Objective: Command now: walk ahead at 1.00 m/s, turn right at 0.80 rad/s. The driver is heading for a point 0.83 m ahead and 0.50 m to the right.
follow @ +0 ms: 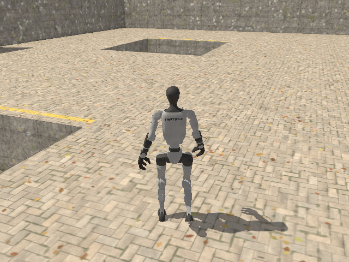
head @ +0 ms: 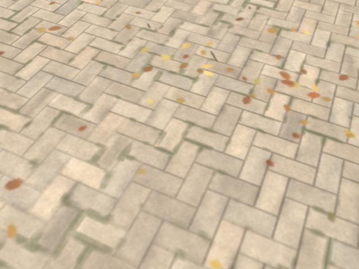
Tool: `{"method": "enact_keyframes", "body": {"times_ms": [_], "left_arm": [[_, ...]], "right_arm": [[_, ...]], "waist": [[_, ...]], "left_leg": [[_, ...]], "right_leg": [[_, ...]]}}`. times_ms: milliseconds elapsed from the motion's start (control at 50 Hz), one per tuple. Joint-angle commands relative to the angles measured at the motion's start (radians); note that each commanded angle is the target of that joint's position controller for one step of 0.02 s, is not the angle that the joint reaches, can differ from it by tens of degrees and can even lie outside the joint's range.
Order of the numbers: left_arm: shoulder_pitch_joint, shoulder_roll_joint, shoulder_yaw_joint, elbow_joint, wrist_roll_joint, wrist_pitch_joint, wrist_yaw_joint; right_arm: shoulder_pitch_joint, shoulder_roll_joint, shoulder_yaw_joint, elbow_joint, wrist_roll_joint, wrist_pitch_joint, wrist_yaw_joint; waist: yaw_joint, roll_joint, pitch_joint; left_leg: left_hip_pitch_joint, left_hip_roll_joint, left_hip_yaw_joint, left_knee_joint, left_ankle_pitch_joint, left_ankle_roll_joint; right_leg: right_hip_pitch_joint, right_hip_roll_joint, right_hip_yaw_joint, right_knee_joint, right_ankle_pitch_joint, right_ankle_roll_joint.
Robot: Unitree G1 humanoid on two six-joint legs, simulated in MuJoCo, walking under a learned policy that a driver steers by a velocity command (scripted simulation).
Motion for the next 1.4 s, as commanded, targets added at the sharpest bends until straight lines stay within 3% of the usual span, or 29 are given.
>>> {"method": "enact_keyframes", "body": {"times_ms": [20,100,220,260,300,320,340,360,380,420,480,560,660,720,740,760,780,820,920,1040,1120,1140,1160,1180,1200,1220,1240,1280,1400], "left_arm": [[-0.067,0.012,-0.004,-0.107,0.027,0.022,-0.025],[-0.225,-0.017,-0.021,-0.195,0.032,0.058,-0.052],[-0.390,0.007,-0.041,-0.252,0.024,0.050,-0.084],[-0.300,0.046,-0.029,-0.222,0.021,0.046,-0.072],[0.022,0.119,0.010,-0.133,0.020,0.042,-0.050],[0.184,0.162,0.041,-0.069,0.018,0.041,-0.025],[0.097,0.234,0.067,-0.067,-0.006,0.056,-0.002],[0.034,0.345,0.084,-0.128,0.031,0.070,-0.005],[0.044,0.295,0.083,-0.149,0.025,0.072,0.007],[-0.005,0.198,0.058,-0.105,0.018,0.047,0.020],[-0.052,0.143,0.031,-0.107,0.010,0.001,0.022],[-0.057,0.156,0.041,-0.115,0.007,-0.023,0.009],[0.002,0.184,0.060,-0.098,-0.005,-0.020,0.005],[-0.067,0.237,0.067,-0.108,0.010,-0.021,0.002],[-0.094,0.111,0.031,-0.140,0.014,-0.035,0.004],[0.020,-0.008,-0.007,-0.209,-0.032,-0.034,0.002],[-0.027,0.066,-0.012,-0.179,-0.002,-0.013,0.015],[-0.143,0.109,0.001,-0.177,0.029,0.010,-0.009],[-0.256,0.028,-0.029,-0.266,0.038,0.061,-0.060],[-0.439,0.016,-0.058,-0.325,0.039,0.045,-0.082],[-0.292,0.029,-0.053,-0.243,0.064,0.010,-0.065],[-0.124,0.052,-0.040,-0.181,0.066,0.003,-0.053],[-0.061,0.150,0.021,-0.208,-0.028,0.002,-0.029],[-0.035,0.228,0.019,-0.154,-0.033,0.008,-0.002],[-0.053,0.251,0.019,-0.194,0.025,-0.001,0.005],[-0.047,0.194,0.023,-0.199,0.032,0.008,0.002],[-0.126,0.165,0.015,-0.191,0.005,-0.001,-0.004],[-0.229,0.087,-0.006,-0.188,-0.019,-0.020,-0.003],[-0.251,0.056,-0.008,-0.122,0.003,-0.018,0.009]], "right_arm": [[0.179,-0.095,-0.041,0.025,0.016,-0.021,-0.006],[0.189,-0.067,-0.037,0.077,0.044,-0.049,0.005],[0.220,-0.154,-0.054,0.107,0.040,-0.052,-0.009],[0.248,-0.219,-0.070,0.101,0.039,-0.027,-0.023],[0.180,-0.271,-0.087,0.068,0.028,0.011,-0.031],[0.163,-0.261,-0.088,0.059,0.021,0.022,-0.023],[0.141,-0.119,-0.056,0.031,0.012,0.016,-0.002],[0.205,-0.122,-0.045,-0.102,0.036,-0.006,-0.001],[0.110,-0.162,-0.038,-0.112,0.023,-0.036,-0.002],[0.063,-0.152,-0.028,-0.104,0.017,-0.044,-0.005],[0.091,-0.130,-0.020,-0.096,-0.014,0.022,-0.003],[-0.131,-0.061,0.011,-0.191,0.015,0.031,0.021],[-0.163,-0.110,-0.003,-0.198,0.041,0.022,0.018],[0.219,-0.224,-0.059,-0.105,0.037,0.011,-0.019],[0.440,-0.297,-0.085,-0.072,0.009,0.005,-0.042],[0.348,-0.367,-0.095,-0.087,-0.016,0.008,-0.036],[0.207,-0.283,-0.095,-0.110,-0.006,0.017,-0.028],[0.149,-0.149,-0.062,-0.089,0.006,0.023,-0.019],[0.220,-0.107,-0.049,0.026,0.040,-0.021,0.005],[0.251,-0.132,-0.048,0.087,0.031,-0.042,0.011],[0.313,-0.240,-0.061,0.120,0.047,-0.019,-0.010],[0.304,-0.249,-0.060,0.121,0.052,-0.010,-0.017],[0.217,-0.341,-0.087,0.085,0.105,-0.017,-0.032],[0.269,-0.181,-0.051,0.050,0.044,-0.024,-0.029],[0.435,-0.130,-0.017,0.043,0.073,-0.036,-0.007],[0.339,-0.219,-0.041,0.055,0.091,-0.040,-0.005],[0.255,-0.203,-0.042,0.020,0.109,-0.037,-0.012],[0.202,-0.174,-0.047,0.031,0.085,-0.020,-0.035],[0.177,-0.069,-0.040,0.011,0.059,0.026,-0.039]], "waist": [[-0.074,0.125,-0.023],[-0.039,0.121,0.047],[-0.024,0.060,0.113],[0.035,0.114,0.030],[0.201,0.140,-0.128],[0.252,0.077,-0.190],[0.149,-0.181,-0.087],[0.052,-0.250,-0.293],[0.096,-0.032,-0.271],[-0.009,0.133,-0.025],[-0.098,0.138,0.041],[-0.048,0.070,0.093],[0.005,-0.001,0.017],[-0.213,0.028,-0.196],[-0.285,0.152,-0.326],[-0.132,0.498,-0.432],[-0.120,0.328,-0.286],[-0.117,0.088,-0.085],[-0.059,0.116,0.033],[-0.048,0.047,0.163],[0.025,0.128,0.017],[0.095,0.153,-0.075],[0.198,0.182,-0.145],[0.082,-0.076,-0.247],[0.016,-0.186,-0.579],[0.084,0.018,-0.610],[0.037,0.045,-0.402],[-0.042,0.136,-0.165],[-0.102,-0.008,-0.110]], "left_leg": [[0.327,0.278,-0.313,-0.357,-0.041,0.105],[0.290,0.233,-0.053,-0.434,0.226,0.077],[0.320,0.162,0.218,-0.445,0.783,0.024],[0.427,0.190,0.221,-0.257,1.202,0.009],[0.363,0.233,0.185,0.173,1.303,0.032],[0.196,0.185,0.176,0.516,0.979,0.028],[-0.123,-0.025,0.160,0.928,-0.118,-0.003],[-0.473,-0.097,-0.054,1.163,-0.277,-0.039],[-0.541,-0.031,-0.167,1.094,-0.186,-0.028],[-0.443,0.050,-0.168,0.858,-0.126,-0.030],[-0.261,0.096,-0.158,0.658,-0.188,-0.074],[-0.102,0.078,-0.090,0.247,0.137,-0.087],[0.062,0.001,-0.101,-0.031,0.292,-0.047],[0.484,-0.024,-0.093,-0.041,0.045,-0.015],[0.722,0.194,-0.313,-0.062,-0.309,0.012],[0.840,0.462,-0.934,-0.326,-0.579,0.106],[0.695,0.430,-0.971,-0.369,-0.734,0.137],[0.456,0.328,-0.593,-0.335,-0.420,0.110],[0.297,0.262,-0.193,-0.416,0.016,0.064],[0.217,0.169,0.120,-0.536,0.421,0.053],[0.375,0.184,0.153,-0.205,1.208,0.044],[0.356,0.191,0.145,0.002,1.206,0.045],[0.263,0.161,0.113,0.211,1.136,0.008],[-0.029,0.024,0.090,0.574,-0.138,-0.025],[-0.268,-0.051,-0.145,0.948,-0.442,-0.051],[-0.228,-0.010,-0.238,0.936,-0.367,-0.049],[-0.278,0.025,-0.193,0.848,-0.321,-0.049],[-0.245,0.075,-0.147,0.727,-0.240,-0.069],[-0.072,0.067,-0.107,0.383,-0.018,-0.090]], "right_leg": [[-0.382,-0.116,0.027,0.056,0.049,0.012],[-0.453,-0.135,-0.021,-0.033,0.167,0.025],[-0.221,-0.022,-0.223,-0.472,0.375,-0.050],[-0.099,0.055,-0.264,-0.492,0.289,-0.081],[0.239,0.101,-0.213,-0.501,0.169,-0.134],[0.486,0.106,-0.133,-0.570,0.109,-0.162],[0.549,-0.034,0.121,-0.627,0.133,-0.202],[0.832,-0.235,0.687,-0.818,0.047,-0.423],[0.777,-0.273,0.802,-0.977,-0.110,-0.396],[0.421,-0.206,0.645,-1.020,0.012,-0.311],[0.101,-0.099,0.447,-1.035,0.188,-0.282],[-0.092,0.019,0.318,-1.087,0.247,-0.213],[0.118,-0.015,0.366,-0.974,0.496,-0.117],[0.106,0.036,0.321,-0.468,0.719,-0.046],[-0.064,0.096,0.244,-0.115,0.337,-0.037],[-0.338,0.181,0.131,0.131,-0.204,-0.006],[-0.460,0.072,0.089,0.202,-0.092,-0.018],[-0.436,-0.020,0.048,0.113,0.018,-0.008],[-0.464,-0.101,0.027,0.049,0.108,0.018],[-0.310,-0.034,-0.105,-0.414,0.329,-0.011],[0.026,0.128,-0.193,-0.618,0.274,-0.053],[0.205,0.130,-0.141,-0.667,0.314,-0.079],[0.403,0.034,-0.024,-0.796,0.529,-0.102],[0.724,-0.158,0.193,-0.650,1.040,-0.090],[1.045,-0.439,0.626,-0.629,1.256,-0.356],[0.913,-0.383,0.538,-0.715,1.162,-0.344],[0.743,-0.329,0.421,-0.771,1.050,-0.315],[0.391,-0.249,0.301,-0.865,0.932,-0.246],[0.065,-0.138,0.064,-0.946,0.974,-0.184]]}}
